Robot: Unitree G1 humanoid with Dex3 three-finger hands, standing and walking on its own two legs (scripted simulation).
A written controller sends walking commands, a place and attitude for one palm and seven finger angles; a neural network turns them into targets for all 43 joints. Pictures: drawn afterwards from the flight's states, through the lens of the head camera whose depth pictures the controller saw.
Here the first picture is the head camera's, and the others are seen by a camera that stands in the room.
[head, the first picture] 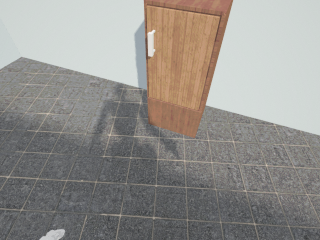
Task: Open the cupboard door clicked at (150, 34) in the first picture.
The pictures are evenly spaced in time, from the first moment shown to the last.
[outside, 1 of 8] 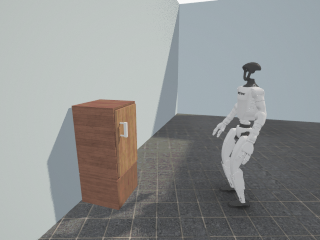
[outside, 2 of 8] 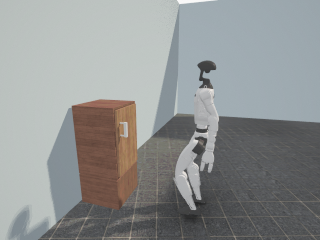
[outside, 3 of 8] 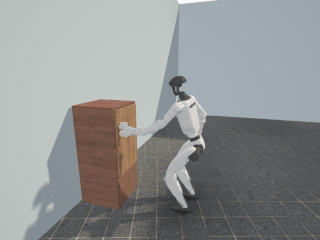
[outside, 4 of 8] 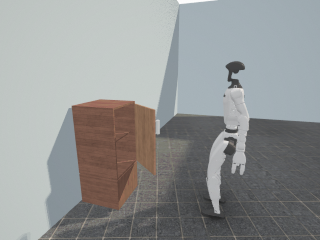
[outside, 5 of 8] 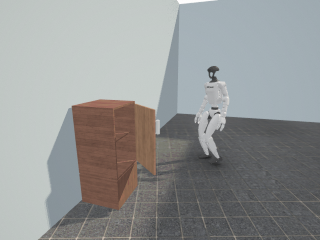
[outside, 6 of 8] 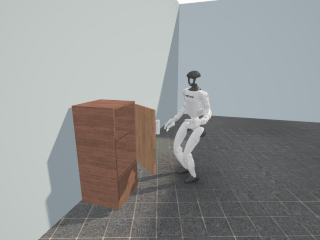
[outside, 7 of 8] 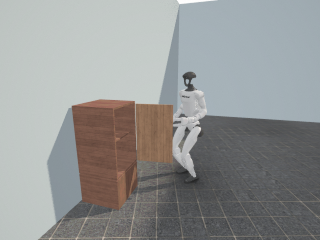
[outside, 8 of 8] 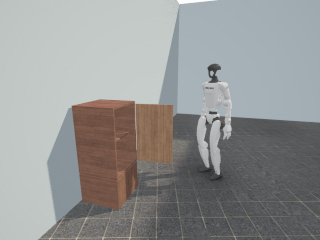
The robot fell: no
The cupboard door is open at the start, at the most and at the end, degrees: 0 97 97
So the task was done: yes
